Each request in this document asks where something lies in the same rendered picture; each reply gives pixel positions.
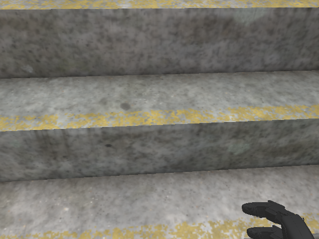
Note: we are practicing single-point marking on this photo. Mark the robot right hand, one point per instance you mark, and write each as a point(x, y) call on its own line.
point(292, 225)

